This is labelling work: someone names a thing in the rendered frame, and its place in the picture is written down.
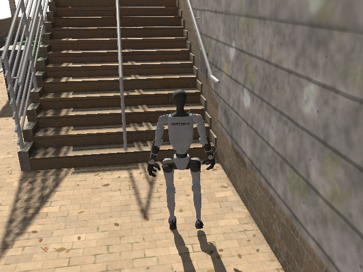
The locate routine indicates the right robot upper arm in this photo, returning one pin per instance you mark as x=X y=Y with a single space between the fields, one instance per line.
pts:
x=197 y=118

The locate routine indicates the left robot upper arm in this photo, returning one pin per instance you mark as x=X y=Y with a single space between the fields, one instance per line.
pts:
x=160 y=129

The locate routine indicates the left robot forearm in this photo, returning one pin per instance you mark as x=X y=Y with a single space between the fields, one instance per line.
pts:
x=154 y=153

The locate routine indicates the right robot forearm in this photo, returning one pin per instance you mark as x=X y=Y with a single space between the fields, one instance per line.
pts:
x=208 y=150

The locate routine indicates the robot right hand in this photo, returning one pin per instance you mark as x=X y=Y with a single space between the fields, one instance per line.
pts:
x=208 y=161

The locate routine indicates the humanoid robot torso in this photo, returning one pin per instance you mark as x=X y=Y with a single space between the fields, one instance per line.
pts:
x=180 y=130

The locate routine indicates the left robot foot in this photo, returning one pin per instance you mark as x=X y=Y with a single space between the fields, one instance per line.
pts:
x=172 y=224

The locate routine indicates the robot left hand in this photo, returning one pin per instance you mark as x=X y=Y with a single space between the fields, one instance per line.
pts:
x=150 y=168

